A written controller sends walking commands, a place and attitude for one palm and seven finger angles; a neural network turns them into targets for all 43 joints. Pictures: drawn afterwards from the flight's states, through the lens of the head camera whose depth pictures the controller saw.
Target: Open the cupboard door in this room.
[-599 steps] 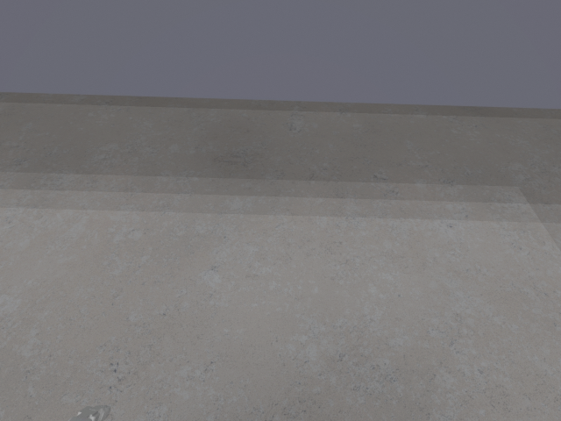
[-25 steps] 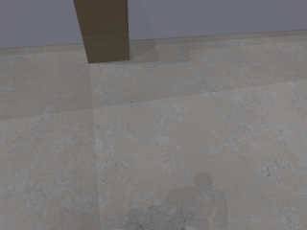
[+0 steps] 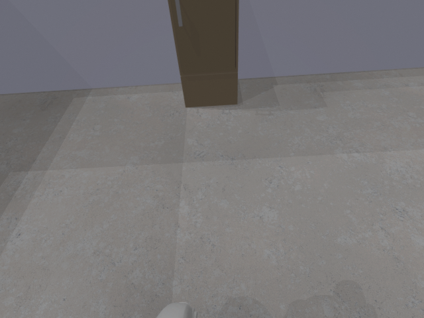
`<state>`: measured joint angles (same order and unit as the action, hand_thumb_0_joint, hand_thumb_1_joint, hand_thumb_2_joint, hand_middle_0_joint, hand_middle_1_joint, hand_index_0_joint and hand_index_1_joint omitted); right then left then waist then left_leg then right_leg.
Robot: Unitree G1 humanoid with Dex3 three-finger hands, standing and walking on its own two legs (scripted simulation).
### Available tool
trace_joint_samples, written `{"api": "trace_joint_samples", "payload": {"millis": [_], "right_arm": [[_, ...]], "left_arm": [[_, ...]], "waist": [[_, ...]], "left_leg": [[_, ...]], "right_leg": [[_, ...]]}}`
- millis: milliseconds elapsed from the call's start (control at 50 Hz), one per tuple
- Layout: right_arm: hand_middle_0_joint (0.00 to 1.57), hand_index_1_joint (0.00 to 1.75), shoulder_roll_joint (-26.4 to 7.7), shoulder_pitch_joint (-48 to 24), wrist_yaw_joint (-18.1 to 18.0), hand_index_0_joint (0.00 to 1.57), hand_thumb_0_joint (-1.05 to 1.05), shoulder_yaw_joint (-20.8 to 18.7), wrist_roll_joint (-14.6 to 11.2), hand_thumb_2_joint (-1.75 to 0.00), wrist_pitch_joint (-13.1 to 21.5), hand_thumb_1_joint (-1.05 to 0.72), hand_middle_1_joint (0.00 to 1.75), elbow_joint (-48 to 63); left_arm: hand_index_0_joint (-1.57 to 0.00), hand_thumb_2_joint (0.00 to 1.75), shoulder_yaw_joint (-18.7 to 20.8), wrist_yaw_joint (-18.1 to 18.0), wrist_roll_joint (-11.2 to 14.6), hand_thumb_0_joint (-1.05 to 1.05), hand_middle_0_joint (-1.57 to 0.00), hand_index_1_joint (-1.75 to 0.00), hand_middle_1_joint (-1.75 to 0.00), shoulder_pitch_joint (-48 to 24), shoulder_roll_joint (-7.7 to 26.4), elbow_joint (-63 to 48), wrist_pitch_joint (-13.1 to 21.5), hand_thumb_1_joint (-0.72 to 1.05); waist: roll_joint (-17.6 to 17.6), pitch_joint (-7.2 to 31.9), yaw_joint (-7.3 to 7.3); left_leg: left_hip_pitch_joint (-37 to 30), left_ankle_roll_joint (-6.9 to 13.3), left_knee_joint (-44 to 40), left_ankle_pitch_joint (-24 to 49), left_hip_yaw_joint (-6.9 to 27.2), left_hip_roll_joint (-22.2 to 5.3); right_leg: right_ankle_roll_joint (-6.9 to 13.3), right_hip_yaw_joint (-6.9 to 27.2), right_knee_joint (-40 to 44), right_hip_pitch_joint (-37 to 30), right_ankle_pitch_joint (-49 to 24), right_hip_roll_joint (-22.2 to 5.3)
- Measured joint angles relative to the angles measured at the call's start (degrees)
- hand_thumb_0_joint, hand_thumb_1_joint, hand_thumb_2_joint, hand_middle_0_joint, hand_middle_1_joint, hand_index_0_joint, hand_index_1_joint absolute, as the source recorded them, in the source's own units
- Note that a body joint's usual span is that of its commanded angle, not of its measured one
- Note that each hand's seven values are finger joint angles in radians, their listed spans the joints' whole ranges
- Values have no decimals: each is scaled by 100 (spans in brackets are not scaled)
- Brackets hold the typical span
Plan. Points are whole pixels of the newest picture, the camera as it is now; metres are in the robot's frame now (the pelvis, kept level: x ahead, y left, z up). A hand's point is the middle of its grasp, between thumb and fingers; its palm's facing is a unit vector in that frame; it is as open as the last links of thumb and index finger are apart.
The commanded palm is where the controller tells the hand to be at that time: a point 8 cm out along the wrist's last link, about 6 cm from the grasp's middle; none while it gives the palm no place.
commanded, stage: turn or walk to find it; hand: left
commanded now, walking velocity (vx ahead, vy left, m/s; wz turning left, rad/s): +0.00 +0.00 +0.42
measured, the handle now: (179, 11) +1.74 +0.28 -0.04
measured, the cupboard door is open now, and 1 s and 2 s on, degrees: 0 0 0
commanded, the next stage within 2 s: stand and wait in 1.34 s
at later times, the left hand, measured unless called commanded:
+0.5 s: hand out of the picture +0.05 +0.26 -0.18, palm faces +0.28 -0.93 -0.24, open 7.4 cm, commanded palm none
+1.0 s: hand out of the picture +0.06 +0.19 -0.15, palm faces +0.44 -0.85 -0.28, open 7.4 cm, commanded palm none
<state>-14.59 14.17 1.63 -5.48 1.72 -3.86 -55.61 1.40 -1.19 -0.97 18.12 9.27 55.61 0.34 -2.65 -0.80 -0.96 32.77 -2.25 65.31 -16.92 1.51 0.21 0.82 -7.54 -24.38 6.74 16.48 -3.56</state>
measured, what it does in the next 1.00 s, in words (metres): steps on the spot, turning left: left foot, then right foot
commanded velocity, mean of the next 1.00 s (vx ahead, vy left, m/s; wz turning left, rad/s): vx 0.00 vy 0.00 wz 0.42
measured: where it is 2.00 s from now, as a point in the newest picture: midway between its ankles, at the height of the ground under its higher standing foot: outside the picture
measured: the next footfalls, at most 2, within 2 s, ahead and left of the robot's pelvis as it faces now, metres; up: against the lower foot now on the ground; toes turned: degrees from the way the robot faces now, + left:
left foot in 0.28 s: +0.09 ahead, +0.16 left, +0.00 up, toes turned +15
right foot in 0.72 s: +0.15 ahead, -0.07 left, +0.00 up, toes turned +14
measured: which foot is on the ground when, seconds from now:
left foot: up 0.00-0.26, down 0.28-0.72, up 0.74-1.00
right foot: down 0.00-0.28, up 0.30-0.70, down 0.72-1.00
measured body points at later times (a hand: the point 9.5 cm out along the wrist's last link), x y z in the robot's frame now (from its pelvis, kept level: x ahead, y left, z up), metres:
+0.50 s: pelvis +0.05 +0.05 -0.01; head +0.08 +0.07 +0.44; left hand +0.03 +0.31 -0.16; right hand +0.22 -0.15 -0.14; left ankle +0.05 +0.15 -0.74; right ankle +0.06 -0.11 -0.67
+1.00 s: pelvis +0.08 -0.01 +0.00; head +0.13 -0.03 +0.44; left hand +0.04 +0.23 -0.13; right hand +0.21 -0.24 -0.17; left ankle -0.02 +0.13 -0.65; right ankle +0.11 -0.08 -0.74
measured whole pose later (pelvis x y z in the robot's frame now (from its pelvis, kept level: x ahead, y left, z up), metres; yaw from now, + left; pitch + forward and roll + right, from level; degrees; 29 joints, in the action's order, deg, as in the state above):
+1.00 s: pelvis +0.08 -0.01 +0.00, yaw +27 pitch -1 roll +3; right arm -14.6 14.7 0.7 -5.1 1.2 -4.6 -57.9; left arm 1.3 -1.5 -1.0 12.6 8.7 52.8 0.0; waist -2.3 -4.3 -1.3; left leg 26.4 -4.2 64.0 -22.0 1.7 -1.7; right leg 2.6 -12.0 -28.7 11.9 16.4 -5.3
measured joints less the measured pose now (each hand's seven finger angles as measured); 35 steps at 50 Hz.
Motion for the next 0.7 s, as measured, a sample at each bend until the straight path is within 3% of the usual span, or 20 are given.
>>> {"api": "trace_joint_samples", "payload": {"millis": [80, 140, 240, 280, 300, 340, 380, 420, 560, 660, 700], "right_arm": [[20, 30, -30, -26, -21, 19, 1, 10, -24, -90, -12, -90, 30, -39], [20, 30, -13, -135, -40, 19, 1, 57, -41, -90, -66, -91, 30, -114], [19, 30, 116, -483, -47, 19, 1, 195, -84, -90, -22, -91, 30, -113], [20, 30, 163, -612, -52, 19, 1, 253, -78, -90, 85, -91, 30, -26], [20, 30, 198, -700, -60, 19, 1, 258, -65, -90, 165, -91, 30, 17], [20, 30, 295, -878, -79, 19, 1, 293, -108, -90, 279, -91, 30, 92], [20, 30, 355, -947, -123, 19, 1, 315, -118, -90, 336, -90, 30, 151], [20, 30, 404, -955, -160, 20, 0, 327, -102, -90, 359, -90, 30, 183], [20, 30, 482, -742, -136, 20, 0, 320, -69, -90, 322, -90, 30, 184], [20, 30, 417, -510, -122, 20, 0, 230, -25, -90, 250, -90, 30, 186], [20, 30, 356, -403, -124, 20, 0, 187, -25, -90, 212, -90, 30, 174]], "left_arm": [[-20, 90, -18, -28, -12, 0, -20, -30, -30, 251, -58, 196, 20, 90], [-20, 90, -28, -38, -42, 0, -20, -30, -30, 380, -93, 267, 28, 90], [-20, 90, 3, -30, -88, 0, -21, -30, -30, 462, -39, 323, -30, 90], [-20, 90, 27, -22, -62, 0, -21, -30, -30, 501, 23, 332, -58, 90], [-20, 90, 43, -12, -30, 0, -21, -30, -30, 475, 69, 342, -90, 90], [-20, 90, 57, -32, 9, 0, -21, -30, -30, 291, 185, 357, -208, 90], [-20, 90, 91, -53, 29, 0, -20, -30, -30, 81, 253, 356, -302, 90], [-20, 90, 139, -31, 26, 1, -20, -30, -30, -160, 320, 290, -322, 90], [-19, 90, 213, 12, 2, 0, -20, -30, -30, -872, 454, -217, -271, 91], [-19, 90, 175, 11, 17, 0, -20, -30, -30, -1143, 402, -472, -239, 91], [-19, 90, 142, 18, 31, 0, -20, -30, -30, -1172, 360, -551, -185, 91]], "waist": [[66, -145, 52], [118, -263, 143], [283, -459, 327], [354, -490, 356], [416, -522, 355], [536, -644, 395], [498, -627, 377], [455, -580, 325], [394, -323, 187], [253, -239, -3], [183, -219, -54]], "left_leg": [[43, -126, 50, 143, -33, -198], [-140, -156, -402, -41, -150, -304], [-853, -30, -2093, -262, -547, -311], [-1297, 71, -3006, 265, -720, -240], [-1356, 266, -3128, 264, -758, -185], [-1309, 433, -2893, 59, -771, -119], [-1386, 457, -2943, 11, -703, -133], [-1521, 423, -3170, 123, -601, -113], [-1786, 397, -3747, 425, -284, 32], [-1736, 276, -3695, 409, -51, 83], [-1650, 196, -3546, 342, 42, 106]], "right_leg": [[-32, -270, 148, -201, 41, -108], [-89, -448, 48, -239, 182, -198], [-264, -689, -441, -137, 571, -407], [-366, -758, -915, 14, 836, -522], [-396, -693, -1411, 236, 943, -624], [-438, -188, -2650, 792, 1531, -604], [-484, 124, -3508, 1256, 1650, -450], [-511, 269, -3845, 1574, 1390, -382], [-574, 502, -3433, 1961, 720, -273], [-540, 484, -2301, 1587, 754, -68], [-510, 436, -1565, 1272, 457, 32]]}}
